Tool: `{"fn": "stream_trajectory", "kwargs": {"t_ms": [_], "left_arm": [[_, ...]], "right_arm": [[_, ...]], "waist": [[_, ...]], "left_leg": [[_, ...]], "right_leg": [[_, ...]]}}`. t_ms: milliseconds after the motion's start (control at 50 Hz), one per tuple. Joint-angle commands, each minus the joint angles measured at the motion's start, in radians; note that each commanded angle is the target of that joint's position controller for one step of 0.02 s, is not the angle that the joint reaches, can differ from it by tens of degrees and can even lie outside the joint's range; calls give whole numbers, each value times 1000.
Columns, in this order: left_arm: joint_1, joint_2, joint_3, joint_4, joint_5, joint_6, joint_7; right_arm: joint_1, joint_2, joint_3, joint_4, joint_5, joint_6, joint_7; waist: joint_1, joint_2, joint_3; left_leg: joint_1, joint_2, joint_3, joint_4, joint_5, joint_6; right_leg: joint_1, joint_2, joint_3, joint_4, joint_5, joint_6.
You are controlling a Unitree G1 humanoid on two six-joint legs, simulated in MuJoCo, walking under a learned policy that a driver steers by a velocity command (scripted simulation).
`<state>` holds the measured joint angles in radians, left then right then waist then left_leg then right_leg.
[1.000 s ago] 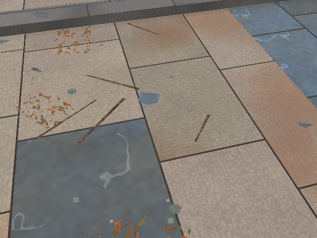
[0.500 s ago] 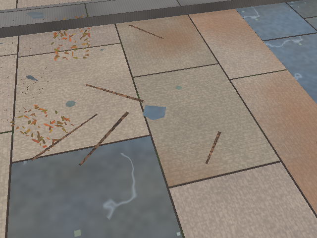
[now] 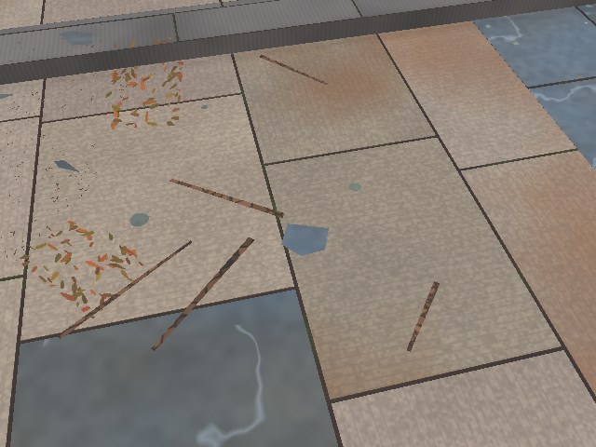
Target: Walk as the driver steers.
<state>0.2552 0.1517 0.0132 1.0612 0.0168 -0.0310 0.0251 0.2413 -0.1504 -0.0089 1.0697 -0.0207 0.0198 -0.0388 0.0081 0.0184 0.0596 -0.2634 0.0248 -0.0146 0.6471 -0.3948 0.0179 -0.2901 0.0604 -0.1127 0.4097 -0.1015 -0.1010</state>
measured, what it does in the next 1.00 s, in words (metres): walks ahead: left foot, then right foot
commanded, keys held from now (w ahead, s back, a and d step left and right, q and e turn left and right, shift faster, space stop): no key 0.66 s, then w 0.34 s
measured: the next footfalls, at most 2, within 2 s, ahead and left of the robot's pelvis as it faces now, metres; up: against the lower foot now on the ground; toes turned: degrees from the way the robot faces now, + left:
left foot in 0.04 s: +0.04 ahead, +0.13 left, +0.00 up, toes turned +0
right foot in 0.98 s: +0.20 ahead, -0.09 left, +0.00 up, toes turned -5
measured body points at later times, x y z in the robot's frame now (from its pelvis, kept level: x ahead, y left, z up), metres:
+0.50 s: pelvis +0.04 +0.03 +0.01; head +0.04 +0.03 +0.46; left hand +0.03 +0.24 -0.15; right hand +0.01 -0.18 -0.15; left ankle +0.00 +0.13 -0.74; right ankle +0.08 -0.06 -0.74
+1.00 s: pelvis +0.13 +0.00 -0.01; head +0.14 -0.03 +0.44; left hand +0.19 +0.24 -0.14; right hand +0.01 -0.22 -0.16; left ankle +0.01 +0.13 -0.73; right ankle +0.16 -0.09 -0.74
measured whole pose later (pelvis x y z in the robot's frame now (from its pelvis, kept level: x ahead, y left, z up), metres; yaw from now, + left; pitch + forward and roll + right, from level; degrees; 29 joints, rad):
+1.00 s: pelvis +0.13 +0.00 -0.01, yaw +0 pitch -1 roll +0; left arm 0.25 0.17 0.05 1.02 0.02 -0.08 -0.01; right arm 0.51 -0.18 -0.04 1.16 -0.02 -0.05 -0.02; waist -0.02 0.05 0.02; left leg -0.01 0.02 0.00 0.48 -0.44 0.02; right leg -0.31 0.00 -0.10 0.57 -0.26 -0.07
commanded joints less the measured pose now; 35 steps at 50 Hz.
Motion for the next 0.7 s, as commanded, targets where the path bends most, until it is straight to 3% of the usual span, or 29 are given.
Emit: {"fn": "stream_trajectory", "kwargs": {"t_ms": [20, 40, 60, 80, 100, 160, 260, 660, 700], "left_arm": [[-13, 125, 24, -37, -15, 14, 2], [2, 117, 25, -32, -15, 20, 1], [24, 104, 27, -32, -22, 30, 1], [31, 85, 23, -27, -21, 34, -1], [52, 65, 18, -17, -13, 32, -3], [95, 72, 17, 13, -2, 22, -6], [84, 61, 8, 34, -9, 14, 0], [116, 39, -1, 93, -10, 16, 14], [117, 40, 1, 95, -8, 20, 13]], "right_arm": [[193, -42, -3, 42, -8, 11, 1], [187, -54, -1, 34, -16, 3, 2], [161, -79, -2, 26, -10, -6, 1], [140, -67, 2, 28, 2, -17, 0], [121, -51, 8, 27, 7, -31, -1], [106, -57, 6, 22, 15, -51, -6], [163, -44, 8, 38, 11, -49, -5], [198, -26, 15, 62, 12, -50, -10], [221, -36, 10, 70, 8, -48, -9]], "waist": [[-54, -88, -31], [-48, -60, 8], [-16, 3, 59], [0, 63, 82], [18, 86, 62], [34, 43, 22], [9, -7, 25], [2, -7, 24], [-4, 2, 17]], "left_leg": [[200, -7, 28, -163, 135, 20], [187, 33, -23, -245, 128, 30], [63, 67, -87, -301, 17, 42], [-53, 80, -111, -350, -47, 44], [-102, 89, -122, -389, -49, 35], [-79, 81, -108, -401, 48, 25], [1, 72, -85, -370, 132, 38], [69, 73, -69, -353, 270, 42], [68, 55, -70, -370, 84, 56]], "right_leg": [[-146, -227, 263, -247, -432, -11], [-164, -212, 259, -243, -468, 27], [-122, -163, 218, -226, -414, 55], [-10, -137, 186, -172, -286, 59], [93, -132, 174, -122, -179, 55], [176, -141, 174, -90, -74, 47], [126, -148, 178, -105, -69, 49], [146, -157, 171, -72, 48, 52], [136, -126, 151, -52, -110, 48]]}}
Velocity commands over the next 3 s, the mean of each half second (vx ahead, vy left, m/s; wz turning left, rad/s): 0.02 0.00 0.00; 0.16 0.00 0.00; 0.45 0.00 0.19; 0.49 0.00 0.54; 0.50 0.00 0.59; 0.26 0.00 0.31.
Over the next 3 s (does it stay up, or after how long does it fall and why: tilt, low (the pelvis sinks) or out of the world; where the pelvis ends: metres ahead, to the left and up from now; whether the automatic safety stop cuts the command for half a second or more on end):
stays up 1.03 0.30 0.01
